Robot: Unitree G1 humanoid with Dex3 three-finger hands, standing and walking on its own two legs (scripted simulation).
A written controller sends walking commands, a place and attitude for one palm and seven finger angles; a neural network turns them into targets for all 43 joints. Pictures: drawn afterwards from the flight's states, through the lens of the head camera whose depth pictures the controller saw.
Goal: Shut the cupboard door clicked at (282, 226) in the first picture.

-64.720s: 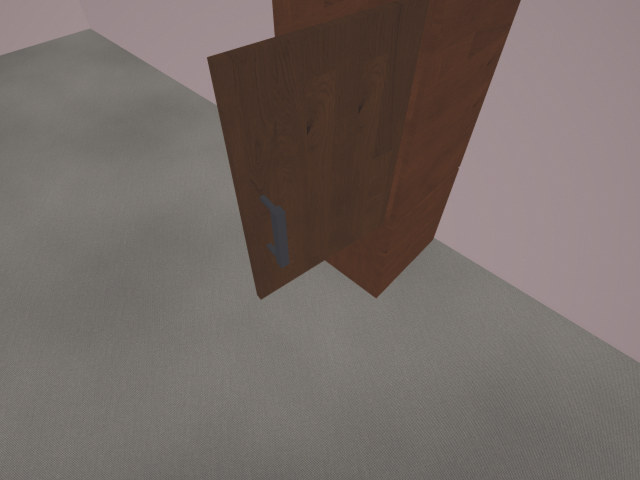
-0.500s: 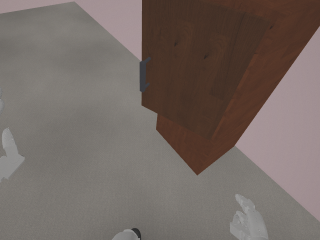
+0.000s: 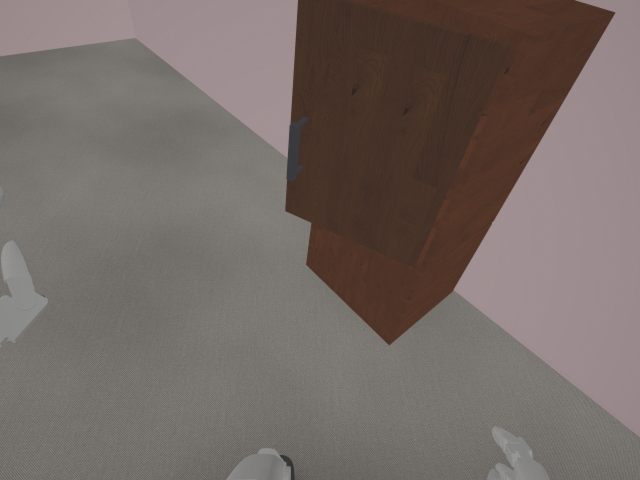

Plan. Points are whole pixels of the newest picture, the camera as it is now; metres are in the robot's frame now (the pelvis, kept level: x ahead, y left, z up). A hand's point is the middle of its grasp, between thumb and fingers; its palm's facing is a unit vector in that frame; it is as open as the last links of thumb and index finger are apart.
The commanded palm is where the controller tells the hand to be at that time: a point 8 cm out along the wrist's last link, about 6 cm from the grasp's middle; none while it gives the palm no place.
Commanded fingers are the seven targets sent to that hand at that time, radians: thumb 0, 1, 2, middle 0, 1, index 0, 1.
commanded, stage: stop stepping back and stand still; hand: left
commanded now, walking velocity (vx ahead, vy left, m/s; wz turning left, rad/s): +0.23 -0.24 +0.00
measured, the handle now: (297, 149) +0.88 +0.11 -0.07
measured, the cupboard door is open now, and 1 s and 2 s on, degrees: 21 21 21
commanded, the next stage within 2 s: let the arm hang, fingers relaxed in 0.78 s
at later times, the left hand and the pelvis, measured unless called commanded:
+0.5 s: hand out of the picture +0.03 +0.34 +0.20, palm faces +0.44 -0.81 -0.39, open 7.4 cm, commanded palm -0.03 +0.37 +0.20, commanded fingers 0.00 0.90 0.90 -0.20 -0.30 -0.20 -0.30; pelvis -0.18 +0.07 +0.03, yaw -1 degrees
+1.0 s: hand out of the picture +0.05 +0.34 +0.02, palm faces +0.18 -0.91 -0.37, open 7.4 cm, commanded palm none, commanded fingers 0.00 0.90 0.90 -0.20 -0.30 -0.20 -0.30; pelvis -0.19 +0.11 +0.01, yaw -1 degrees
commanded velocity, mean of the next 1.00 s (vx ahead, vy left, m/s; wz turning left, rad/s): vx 0.20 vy -0.06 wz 0.00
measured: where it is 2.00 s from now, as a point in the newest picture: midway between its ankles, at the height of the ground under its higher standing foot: outside the picture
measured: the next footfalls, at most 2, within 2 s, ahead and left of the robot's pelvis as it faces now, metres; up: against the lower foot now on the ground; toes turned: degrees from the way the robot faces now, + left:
right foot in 0.16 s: -0.02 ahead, -0.06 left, +0.00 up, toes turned -3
left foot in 0.34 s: -0.09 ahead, +0.21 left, +0.00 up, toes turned +4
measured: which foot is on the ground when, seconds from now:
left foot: down 0.00-0.12, up 0.14-0.32, down 0.34-0.62, up 0.64-0.88, down 0.90-1.00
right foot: up 0.00-0.14, down 0.16-0.32, up 0.34-0.62, down 0.64-0.88, up 0.90-1.00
